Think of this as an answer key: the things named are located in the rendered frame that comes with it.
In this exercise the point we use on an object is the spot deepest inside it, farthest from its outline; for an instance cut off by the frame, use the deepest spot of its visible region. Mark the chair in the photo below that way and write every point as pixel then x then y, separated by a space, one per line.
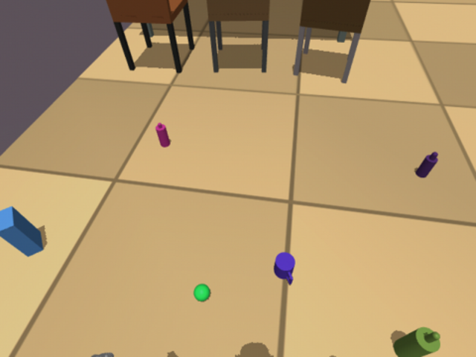
pixel 237 10
pixel 150 11
pixel 341 15

